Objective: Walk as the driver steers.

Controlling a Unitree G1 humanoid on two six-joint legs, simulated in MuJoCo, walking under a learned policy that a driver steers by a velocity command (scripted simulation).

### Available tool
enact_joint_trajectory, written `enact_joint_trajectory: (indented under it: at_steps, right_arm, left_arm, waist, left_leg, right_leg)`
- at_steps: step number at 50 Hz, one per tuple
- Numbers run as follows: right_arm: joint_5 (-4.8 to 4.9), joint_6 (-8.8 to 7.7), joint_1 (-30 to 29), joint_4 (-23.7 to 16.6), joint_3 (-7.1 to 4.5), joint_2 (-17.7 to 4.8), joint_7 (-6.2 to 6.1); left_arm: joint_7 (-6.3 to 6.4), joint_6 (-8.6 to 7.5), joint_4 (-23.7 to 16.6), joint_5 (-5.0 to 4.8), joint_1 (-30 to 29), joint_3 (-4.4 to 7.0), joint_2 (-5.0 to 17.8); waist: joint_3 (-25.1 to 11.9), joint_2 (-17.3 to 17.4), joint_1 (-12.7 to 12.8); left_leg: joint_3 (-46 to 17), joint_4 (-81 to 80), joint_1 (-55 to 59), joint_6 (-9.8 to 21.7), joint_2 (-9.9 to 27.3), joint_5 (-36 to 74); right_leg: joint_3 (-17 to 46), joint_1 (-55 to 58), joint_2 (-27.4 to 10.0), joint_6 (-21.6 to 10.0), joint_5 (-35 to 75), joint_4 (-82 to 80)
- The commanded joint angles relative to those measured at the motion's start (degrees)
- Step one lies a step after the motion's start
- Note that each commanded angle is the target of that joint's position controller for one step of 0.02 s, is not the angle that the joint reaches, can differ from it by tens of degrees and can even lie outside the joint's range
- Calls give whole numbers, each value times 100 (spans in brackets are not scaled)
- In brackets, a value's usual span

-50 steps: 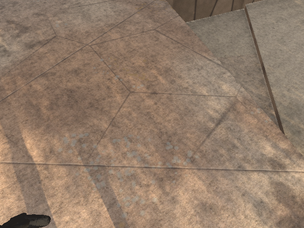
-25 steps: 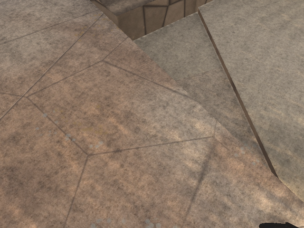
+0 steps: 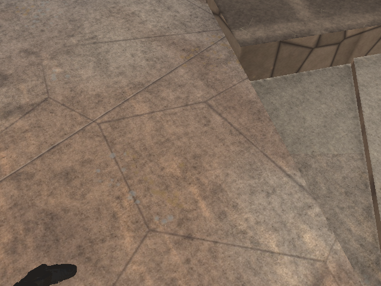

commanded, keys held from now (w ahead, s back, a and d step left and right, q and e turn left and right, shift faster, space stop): s+q+shift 0.30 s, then q+shift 0.38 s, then shift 0.32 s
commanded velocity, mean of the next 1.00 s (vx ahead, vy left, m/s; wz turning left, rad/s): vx -0.13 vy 0.00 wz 0.83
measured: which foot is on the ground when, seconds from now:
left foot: down 0.00-0.22, up 0.24-0.62, down 0.64-1.00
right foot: up 0.00-0.22, down 0.24-0.62, up 0.64-1.00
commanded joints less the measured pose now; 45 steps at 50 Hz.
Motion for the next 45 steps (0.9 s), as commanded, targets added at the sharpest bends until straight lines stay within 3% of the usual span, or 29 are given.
enact_joint_trajectory:
  at_steps: [1,3,6,9,10,11,12,13,14,15,16,18,21,25,27,28,30,31,32,33,34,35,36,37,38,40,42,45]
  right_arm:
    - [-30,38,297,-328,-283,-755,-110]
    - [-32,71,270,-395,-310,-764,-142]
    - [-24,102,188,-485,-334,-808,-146]
    - [38,109,15,-566,-353,-829,-94]
    - [90,113,29,-554,-335,-743,-57]
    - [102,95,428,-452,-237,-398,1]
    - [-50,59,867,-323,-159,-165,31]
    - [5,-7,988,-272,-266,-608,80]
    - [-47,-27,1128,-114,-364,-1007,97]
    - [72,17,1103,-125,-413,-1132,101]
    - [73,138,1104,98,-417,-1266,40]
    - [60,308,1102,93,-285,-973,15]
    - [71,250,990,-107,-133,-603,11]
    - [38,168,1141,-86,-48,-355,61]
    - [-48,149,1268,-64,-7,-276,149]
    - [-79,156,1414,13,-33,-343,190]
    - [-119,214,1965,301,-108,-416,266]
    - [-130,233,2301,514,-120,-323,300]
    - [-155,218,2448,555,-149,-376,259]
    - [-207,107,2052,148,-244,-1169,191]
    - [-554,-88,1683,53,-304,-1388,178]
    - [-547,-213,1070,8,-305,-1389,106]
    - [-389,-260,542,-42,-250,-1217,53]
    - [-283,-288,270,-79,-140,-928,52]
    - [-225,-295,188,-105,-37,-678,52]
    - [-186,-282,331,-96,94,-343,58]
    - [-165,-252,600,-19,118,-302,48]
    - [-203,-182,730,6,84,-455,50]
  left_arm:
    - [-27,-222,-365,-8,-259,169,519]
    - [-80,-259,-255,-42,-207,187,554]
    - [-153,-273,-119,-80,-148,228,612]
    - [-207,-263,29,-126,39,306,679]
    - [-216,-253,91,-142,86,321,640]
    - [-201,-212,57,-110,-141,304,614]
    - [-128,-81,-140,-44,-416,326,781]
    - [-90,67,-295,276,-299,260,634]
    - [-67,158,-369,322,-204,206,385]
    - [-8,170,-277,301,-262,251,507]
    - [73,230,-440,226,-326,206,360]
    - [174,324,-681,135,-703,72,250]
    - [300,452,-665,110,-540,87,374]
    - [294,453,-568,-4,-179,286,578]
    - [248,410,-537,-103,-197,437,821]
    - [221,386,-494,-162,-122,498,905]
    - [178,338,-439,-265,-167,543,892]
    - [148,314,-394,-280,-201,527,731]
    - [50,327,-250,-217,21,492,448]
    - [-53,282,-554,-87,-121,407,51]
    - [-49,188,-860,-158,-1137,492,349]
    - [-37,167,-816,-217,-1042,538,536]
    - [-15,182,-574,-152,-658,570,611]
    - [1,214,-350,-22,-339,586,597]
    - [-22,240,-293,19,-161,589,595]
    - [-55,264,-260,-40,-28,523,505]
    - [-71,243,-305,-68,-155,415,389]
    - [-184,167,-354,-96,-357,295,327]
  waist:
    - [-1224,868,-69]
    - [-1285,782,-57]
    - [-1211,699,-26]
    - [-1052,660,83]
    - [-970,377,113]
    - [-1066,-354,-151]
    - [-1258,-1131,-434]
    - [-1622,-1526,-292]
    - [-1769,-1036,-194]
    - [-1764,-1652,-378]
    - [-1654,-966,-200]
    - [-1107,-245,-256]
    - [-889,-611,-121]
    - [-1166,-1135,29]
    - [-1163,-1211,-10]
    - [-1131,-1169,-13]
    - [-939,-903,-203]
    - [-684,-421,-324]
    - [-118,729,-359]
    - [229,2118,-49]
    - [558,1584,-335]
    - [640,1280,-18]
    - [556,1086,211]
    - [306,1028,284]
    - [80,1032,332]
    - [-244,886,276]
    - [-337,854,98]
    - [-465,1048,-153]
  left_leg:
    - [-1487,130,2020,-149,1507,3508]
    - [-1707,289,2153,-124,1585,4188]
    - [-2068,276,1929,20,1578,4092]
    - [-2300,221,1391,10,1255,2721]
    - [-2099,465,1029,-154,899,1351]
    - [-1568,981,433,-366,323,-1181]
    - [-849,1960,-455,-581,-313,-3137]
    - [-327,3645,-856,-909,-503,-3936]
    - [-178,4683,-816,-1188,-282,-3788]
    - [320,5479,-1331,-1308,138,-3395]
    - [470,6183,-1285,-1325,424,-2720]
    - [938,6886,-1161,-1334,418,-2017]
    - [1526,5726,-1343,-1321,773,-1416]
    - [2001,3813,-829,-1194,1371,-1998]
    - [2124,2634,-118,-849,1594,-2413]
    - [2203,2157,145,-671,1630,-2429]
    - [2391,909,712,-244,1624,-1933]
    - [2242,240,1077,2,1538,-1766]
    - [1103,-461,1244,379,1927,-1529]
    - [-1903,-989,600,1162,3342,-868]
    - [-2225,-1734,-276,1507,3546,-1918]
    - [-1539,-1740,-362,1052,3150,-2579]
    - [-911,-1570,-354,614,2837,-2404]
    - [-458,-1335,-264,427,2608,-1909]
    - [-159,-1166,-199,406,2451,-1474]
    - [99,-904,263,462,2333,-751]
    - [156,-670,957,495,2328,-101]
    - [23,-431,1455,522,2400,120]
  right_leg:
    - [-83,-454,232,-22,-101,-146]
    - [-28,-333,248,-38,-227,-306]
    - [20,208,259,-17,-293,-829]
    - [8,1220,237,-72,-44,-1998]
    - [-41,1745,80,-173,624,-2722]
    - [197,2529,-551,-490,2068,-3135]
    - [842,3276,-1565,-974,4417,-2537]
    - [1209,2978,-2425,-1933,6187,-2308]
    - [959,2873,-2473,-2180,6953,-2135]
    - [1103,2856,-2639,-2318,5620,-2413]
    - [685,2673,-2163,-2057,3958,-2580]
    - [-262,1764,-1582,-1696,2408,-2875]
    - [-839,2116,-1269,-1544,996,-3180]
    - [-973,2852,-1620,-1521,-101,-3493]
    - [-1093,2578,-1801,-1398,-586,-3634]
    - [-1094,2477,-1893,-1355,-791,-3665]
    - [-1296,2064,-1934,-1157,-1227,-3382]
    - [-1654,1516,-1731,-917,-1377,-2646]
    - [-2188,389,-1259,-481,-1731,-1262]
    - [-1934,-976,-353,-129,-2508,191]
    - [-1075,-1183,-200,-289,-2456,1026]
    - [-869,-975,-320,-448,-1676,1307]
    - [-936,-646,-367,-445,-997,1484]
    - [-1052,-397,-342,-320,-556,1804]
    - [-1129,-179,-298,-215,-297,2150]
    - [-1228,-80,-286,-111,-101,2282]
    - [-1257,-246,-342,-73,-117,1498]
    - [-1315,95,-440,-63,-325,76]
